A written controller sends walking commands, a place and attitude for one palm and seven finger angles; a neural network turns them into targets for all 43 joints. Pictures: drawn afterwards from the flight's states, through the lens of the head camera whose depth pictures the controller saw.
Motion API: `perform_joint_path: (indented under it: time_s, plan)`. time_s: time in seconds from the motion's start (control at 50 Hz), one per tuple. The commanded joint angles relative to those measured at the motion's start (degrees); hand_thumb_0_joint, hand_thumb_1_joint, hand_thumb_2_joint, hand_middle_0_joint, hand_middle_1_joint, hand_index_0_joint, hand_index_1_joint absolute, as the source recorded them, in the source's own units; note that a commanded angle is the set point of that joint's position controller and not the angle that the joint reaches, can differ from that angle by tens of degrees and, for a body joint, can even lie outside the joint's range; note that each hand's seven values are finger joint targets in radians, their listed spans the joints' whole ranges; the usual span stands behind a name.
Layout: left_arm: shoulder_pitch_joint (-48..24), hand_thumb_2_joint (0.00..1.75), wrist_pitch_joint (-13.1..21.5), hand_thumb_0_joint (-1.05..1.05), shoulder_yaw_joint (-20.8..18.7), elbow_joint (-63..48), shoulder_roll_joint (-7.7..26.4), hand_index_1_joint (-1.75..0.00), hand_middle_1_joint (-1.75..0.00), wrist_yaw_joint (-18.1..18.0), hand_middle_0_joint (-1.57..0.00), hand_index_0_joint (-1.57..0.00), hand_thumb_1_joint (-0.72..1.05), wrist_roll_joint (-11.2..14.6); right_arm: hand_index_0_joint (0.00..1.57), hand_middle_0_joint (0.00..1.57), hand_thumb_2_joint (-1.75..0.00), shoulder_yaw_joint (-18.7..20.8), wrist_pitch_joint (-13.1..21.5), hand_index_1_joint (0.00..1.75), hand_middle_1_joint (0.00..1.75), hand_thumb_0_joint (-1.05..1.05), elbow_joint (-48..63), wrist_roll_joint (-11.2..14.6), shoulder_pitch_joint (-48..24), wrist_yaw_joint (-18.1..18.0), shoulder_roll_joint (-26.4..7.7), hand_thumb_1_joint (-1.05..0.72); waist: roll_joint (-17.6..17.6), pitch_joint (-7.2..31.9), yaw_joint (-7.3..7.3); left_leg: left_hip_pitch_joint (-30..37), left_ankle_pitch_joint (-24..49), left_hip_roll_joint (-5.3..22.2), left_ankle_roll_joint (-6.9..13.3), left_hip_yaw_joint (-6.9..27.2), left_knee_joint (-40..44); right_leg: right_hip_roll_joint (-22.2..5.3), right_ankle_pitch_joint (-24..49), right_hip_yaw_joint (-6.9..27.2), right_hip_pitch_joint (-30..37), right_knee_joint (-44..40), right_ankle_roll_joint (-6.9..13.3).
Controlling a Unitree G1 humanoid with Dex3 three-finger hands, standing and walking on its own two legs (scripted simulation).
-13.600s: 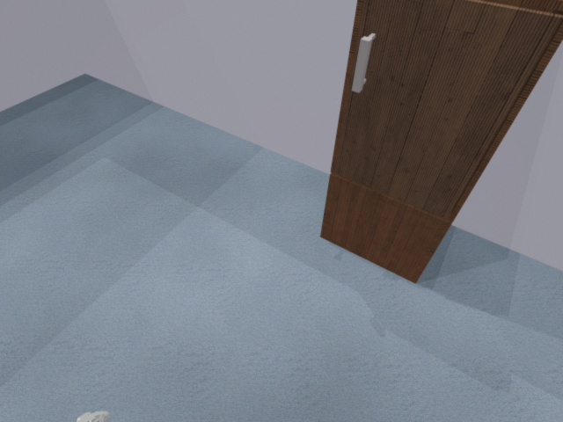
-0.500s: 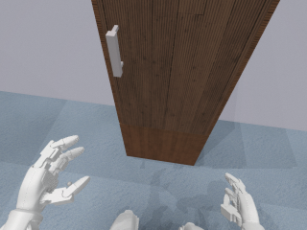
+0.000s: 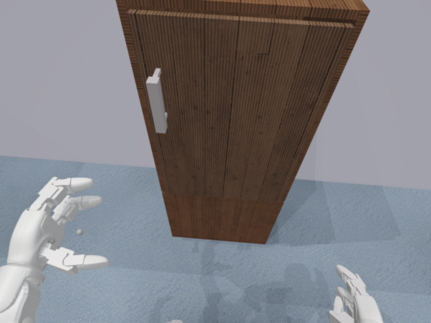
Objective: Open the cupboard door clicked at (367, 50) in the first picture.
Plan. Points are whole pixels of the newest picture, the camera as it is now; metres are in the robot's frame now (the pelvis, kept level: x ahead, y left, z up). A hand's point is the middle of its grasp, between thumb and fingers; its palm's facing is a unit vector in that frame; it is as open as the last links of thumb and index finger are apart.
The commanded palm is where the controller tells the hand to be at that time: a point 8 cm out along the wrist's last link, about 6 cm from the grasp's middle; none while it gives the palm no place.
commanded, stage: raise the hand with hooked fingers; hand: left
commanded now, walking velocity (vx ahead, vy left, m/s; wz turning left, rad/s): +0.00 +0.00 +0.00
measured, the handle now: (159, 101) +0.54 +0.16 +0.11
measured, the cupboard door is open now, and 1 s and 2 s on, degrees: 0 0 0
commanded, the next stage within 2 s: move the hooked fingers beside the handle in 0.94 s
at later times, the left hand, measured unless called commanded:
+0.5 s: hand (50, 179) +0.30 +0.29 +0.13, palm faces +0.03 -1.00 -0.04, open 14.0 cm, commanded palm +0.27 +0.33 +0.13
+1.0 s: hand (66, 179) +0.30 +0.26 +0.13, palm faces +0.03 -1.00 -0.03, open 14.0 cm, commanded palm +0.27 +0.31 +0.13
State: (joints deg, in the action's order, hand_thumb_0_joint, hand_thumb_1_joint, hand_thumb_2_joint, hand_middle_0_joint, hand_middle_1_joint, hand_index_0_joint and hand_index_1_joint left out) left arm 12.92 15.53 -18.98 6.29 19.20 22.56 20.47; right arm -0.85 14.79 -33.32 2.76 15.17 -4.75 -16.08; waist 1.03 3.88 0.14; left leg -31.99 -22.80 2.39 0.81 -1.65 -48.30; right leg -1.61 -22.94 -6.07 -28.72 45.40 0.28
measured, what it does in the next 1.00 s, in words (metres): stands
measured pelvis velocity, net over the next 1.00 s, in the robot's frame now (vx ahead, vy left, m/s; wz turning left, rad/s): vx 0.01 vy -0.01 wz -0.01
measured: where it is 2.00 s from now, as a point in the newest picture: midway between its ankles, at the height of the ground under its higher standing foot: outside the picture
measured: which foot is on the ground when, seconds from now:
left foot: down 0.00-1.00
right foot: down 0.00-1.00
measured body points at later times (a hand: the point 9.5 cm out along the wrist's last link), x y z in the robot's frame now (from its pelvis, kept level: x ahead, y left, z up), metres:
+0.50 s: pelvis +0.01 +0.00 +0.02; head +0.02 +0.00 +0.47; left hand +0.29 +0.34 +0.14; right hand +0.17 -0.24 -0.06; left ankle +0.02 +0.11 -0.70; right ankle +0.00 -0.12 -0.70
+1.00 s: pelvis +0.01 -0.01 +0.02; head +0.02 -0.02 +0.47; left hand +0.30 +0.32 +0.13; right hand +0.17 -0.26 -0.06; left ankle +0.02 +0.11 -0.70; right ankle +0.00 -0.12 -0.70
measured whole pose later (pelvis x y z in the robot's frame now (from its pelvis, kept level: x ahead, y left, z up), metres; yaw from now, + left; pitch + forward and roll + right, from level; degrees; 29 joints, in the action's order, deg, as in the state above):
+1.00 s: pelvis +0.01 -0.01 +0.02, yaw +0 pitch +3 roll -1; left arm -5.2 6.8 -25.7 22.6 24.6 28.6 19.8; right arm -3.0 12.2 -34.7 3.2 15.4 -6.0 -15.8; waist 2.1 2.7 -0.4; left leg -22.1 -18.7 2.3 0.1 -2.4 -37.5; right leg -1.0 -19.4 -5.4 -19.8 35.8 0.8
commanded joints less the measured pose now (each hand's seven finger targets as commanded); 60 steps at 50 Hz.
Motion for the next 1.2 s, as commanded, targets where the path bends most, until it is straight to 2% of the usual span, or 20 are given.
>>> perform_joint_path:
  time_s: [0.0, 0.06, 0.1, 0.2, 0.36, 0.42, 0.5, 0.54, 0.58, 0.68, 0.74, 0.78, 0.86, 0.98, 1.02, 1.06, 1.08, 1.12, 1.14, 1.18]
  plan:
    - [-11.1, 0.31, 0.9, 0.0, -6.2, -8.9, 12.8, -1.18, -1.18, 0.9, -0.3, -0.3, -0.48, 1.4, 0.2, 0.2, -0.9, 2.1, 2.6, 0.3, 0.3, 0.0, 8.7, 0.6, -3.4, -0.6, -7.3, -0.9, 3.7, 8.1, -0.54, 9.3, 11.9, -1.8, 0.4, 3.2, 10.4, 2.5, 10.7, 1.9, 3.8, -8.1, 0.8]
    - [-15.2, 0.3, -1.1, 0.0, -6.9, -6.7, 13.9, -1.2, -1.2, 1.8, -0.3, -0.3, -0.5, 1.2, 0.2, 0.2, -0.9, 1.9, 2.4, 0.3, 0.3, 0.0, 8.7, 0.7, -3.6, -1.0, -7.4, -0.9, 3.0, 7.9, -0.38, 10.1, 11.0, -1.8, 0.4, 3.5, 11.4, 2.4, 10.0, 1.8, 4.1, -9.2, 0.7]
    - [-18.8, 0.3, -2.0, 0.0, -7.3, -6.7, 15.0, -1.2, -1.2, 2.5, -0.3, -0.3, -0.5, 1.0, 0.2, 0.2, -0.9, 1.4, 2.2, 0.3, 0.3, 0.0, 8.7, 0.6, -3.7, -1.2, -7.3, -0.9, 5.5, 8.8, -0.64, 12.2, 13.1, -1.8, 0.3, 3.6, 12.0, 2.6, 11.9, 1.8, 5.3, -9.3, 1.1]
    - [-24.4, 0.3, -3.8, 0.0, -8.8, -2.7, 17.1, -1.2, -1.2, 4.2, -0.3, -0.3, -0.5, 1.2, 0.2, 0.2, -0.9, 1.0, 1.8, 0.3, 0.3, 0.0, 8.3, 0.6, -3.9, -1.7, -7.5, -0.9, 2.5, 8.6, -0.29, 13.2, 13.0, -1.8, 0.4, 3.7, 13.1, 2.7, 12.2, 1.8, 6.4, -10.8, 1.0]
    - [-32.0, 0.3, -5.5, 0.0, -10.8, -0.1, 21.3, -1.2, -1.2, 5.8, -0.3, -0.3, -0.5, 0.7, 0.2, 0.2, -0.9, 0.6, 1.5, 0.3, 0.3, 0.0, 7.9, 0.7, -3.9, -2.2, -7.5, -0.9, 6.0, 10.7, -0.59, 17.4, 16.7, -1.7, 0.2, 4.1, 14.7, 2.5, 15.1, 1.8, 8.2, -12.1, 1.3]
    - [-34.2, 0.3, -6.4, 0.0, -12.1, 2.9, 23.1, -1.2, -1.2, 6.5, -0.3, -0.3, -0.5, 0.8, 0.2, 0.2, -0.9, 0.7, 1.1, 0.3, 0.3, 0.0, 7.7, 0.8, -3.2, -2.3, -7.9, -0.9, 4.4, 10.7, -0.66, 17.8, 17.7, -1.8, 0.3, 4.0, 15.3, 2.7, 16.4, 1.9, 9.3, -12.9, 1.3]
    - [-30.3, 0.3, -7.9, 0.0, -9.6, 6.9, 19.7, -1.2, -1.2, 7.9, -0.3, -0.3, -0.5, 1.2, 0.2, 0.2, -0.9, 1.0, 0.7, 0.3, 0.3, 0.0, 8.2, 1.1, -2.8, -1.7, -8.1, -0.9, 1.9, 9.2, -0.88, 16.5, 17.9, -2.1, 0.5, 3.3, 15.4, 2.5, 17.4, 2.0, 9.4, -13.4, 1.2]
    - [-30.4, 0.3, -7.8, 0.0, -10.1, 5.3, 20.7, -1.2, -1.2, 7.6, -0.3, -0.3, -0.5, 0.7, 0.2, 0.2, -0.9, 1.3, 0.5, 0.3, 0.3, 0.0, 8.6, 1.0, -2.9, -1.4, -8.2, -0.9, 3.6, 10.2, -1.05, 17.0, 18.3, -2.2, 0.5, 3.1, 15.2, 2.4, 17.6, 2.0, 9.3, -13.2, 1.2]
    - [-30.9, 0.3, -7.2, 0.0, -11.2, 4.7, 22.2, -1.2, -1.2, 7.0, -0.3, -0.3, -0.5, 0.8, 0.2, 0.2, -0.9, 1.3, 0.4, 0.3, 0.3, 0.0, 8.4, 0.8, -2.7, -1.2, -8.4, -0.9, 1.8, 9.4, -1.08, 16.5, 17.4, -2.0, 0.5, 3.1, 15.4, 2.5, 16.8, 2.2, 9.7, -13.5, 1.3]
    - [-32.6, 0.3, -4.4, 0.0, -13.5, 0.7, 24.1, -1.2, -1.2, 5.1, -0.3, -0.3, -0.5, 0.6, 0.2, 0.2, -0.9, 1.4, 0.5, 0.3, 0.3, 0.0, 8.0, 0.5, -2.7, -1.4, -8.0, -0.9, 4.5, 11.4, -1.16, 18.2, 18.6, -2.1, 0.7, 2.5, 15.3, 2.4, 18.0, 2.8, 10.8, -13.6, 1.3]
    - [-32.3, 0.3, -4.2, 0.0, -12.4, 1.5, 22.4, -1.2, -1.2, 4.7, -0.3, -0.3, -0.5, 0.1, 0.2, 0.2, -0.9, 1.3, 0.5, 0.3, 0.3, 0.0, 7.8, 0.6, -2.6, -1.7, -7.6, -0.9, 6.5, 10.7, -0.83, 18.5, 18.4, -2.0, 0.6, 2.6, 15.9, 2.4, 17.6, 2.5, 10.2, -13.6, 1.2]
    - [-31.5, 0.3, -4.4, 0.0, -12.6, 2.9, 22.6, -1.2, -1.2, 5.0, -0.3, -0.3, -0.5, 0.4, 0.2, 0.2, -0.9, 1.5, 0.5, 0.3, 0.3, 0.0, 7.3, 0.5, -2.4, -1.9, -7.8, -0.9, 2.7, 10.5, -0.63, 18.0, 18.2, -2.0, 0.9, 2.2, 15.5, 2.3, 18.6, 2.9, 11.1, -14.0, 0.9]
    - [-31.9, 0.3, -5.0, 0.0, -11.6, 3.8, 21.4, -1.2, -1.2, 6.0, -0.3, -0.3, -0.5, 0.7, 0.2, 0.2, -0.9, 1.4, 0.6, 0.3, 0.3, 0.0, 7.2, 0.8, -2.7, -2.0, -7.8, -0.9, 4.2, 10.9, -0.45, 18.3, 19.0, -2.2, 0.9, 1.9, 15.4, 2.2, 20.1, 2.9, 10.7, -14.0, 0.8]
    - [-32.0, 0.3, -5.1, 0.0, -11.8, 6.0, 21.8, -1.2, -1.2, 6.3, -0.3, -0.3, -0.5, 1.0, 0.2, 0.2, -0.9, 1.4, 0.3, 0.3, 0.3, 0.0, 6.8, 0.8, -2.9, -1.9, -7.9, -0.9, 1.0, 9.3, -0.58, 16.6, 17.9, -2.3, 1.0, 1.5, 15.0, 1.9, 20.2, 3.7, 11.1, -14.3, 0.5]
    - [-32.6, 0.3, -4.7, 0.0, -11.6, 5.2, 21.6, -1.2, -1.2, 6.3, -0.3, -0.3, -0.5, 0.6, 0.2, 0.2, -0.9, 1.4, 0.3, 0.3, 0.3, 0.0, 7.0, 0.9, -3.1, -1.9, -7.7, -0.9, 3.2, 10.6, -0.59, 17.2, 18.3, -2.4, 1.0, 1.4, 15.0, 1.8, 20.5, 3.7, 11.1, -14.0, 0.5]
    - [-35.8, 0.3, -4.4, 0.0, -10.3, 5.7, 20.6, -1.2, -1.2, 5.9, -0.3, -0.3, -0.5, 0.6, 0.2, 0.2, -0.9, 1.4, 0.2, 0.3, 0.3, 0.0, 6.8, 0.9, -3.2, -2.2, -7.5, -0.9, 2.6, 9.8, 0.29, 17.3, 16.7, -2.4, 1.0, 1.5, 15.1, 1.9, 18.7, 3.6, 9.6, -14.4, 0.3]
    - [-38.1, 0.3, -4.1, 0.0, -11.0, 6.2, 22.3, -1.2, -1.2, 5.7, -0.3, -0.3, -0.5, 0.4, 0.2, 0.2, -0.9, 1.4, 0.0, 0.3, 0.3, 0.0, 6.0, 0.9, -2.8, -2.3, -7.8, -0.9, 1.3, 9.0, 0.61, 16.9, 16.3, -2.3, 1.1, 1.3, 14.7, 1.7, 18.5, 4.2, 10.0, -14.7, 0.3]
    - [-39.9, 0.3, -3.6, 0.0, -10.3, 7.1, 21.8, -1.2, -1.2, 5.5, -0.3, -0.3, -0.5, -0.2, 0.2, 0.2, -0.9, 1.3, -0.1, 0.3, 0.3, 0.0, 6.1, 0.9, -2.8, -2.4, -7.7, -0.9, 3.6, 10.1, 0.47, 17.3, 15.7, -2.4, 1.0, 1.5, 15.1, 1.7, 17.4, 4.1, 9.5, -14.4, 0.5]
    - [-40.9, 0.3, -3.5, 0.0, -8.6, 7.9, 20.2, -1.2, -1.2, 5.6, -0.3, -0.3, -0.5, -0.4, 0.2, 0.2, -0.9, 1.3, -0.1, 0.3, 0.3, 0.0, 6.1, 1.0, -2.9, -2.5, -7.5, -0.9, 3.4, 10.0, 0.94, 17.6, 15.3, -2.5, 1.0, 1.5, 15.1, 1.8, 17.1, 4.0, 8.9, -14.5, 0.4]
    - [-43.3, 0.3, -3.4, 0.0, -9.0, 10.0, 22.0, -1.2, -1.2, 5.0, -0.3, -0.3, -0.5, -0.9, 0.2, 0.2, -0.9, 1.2, -0.5, 0.3, 0.3, 0.0, 5.3, 1.0, -2.4, -2.7, -8.0, -0.9, 0.8, 9.5, 1.16, 16.3, 14.2, -2.3, 1.1, 1.6, 14.9, 1.5, 15.8, 4.5, 9.4, -14.8, 0.4]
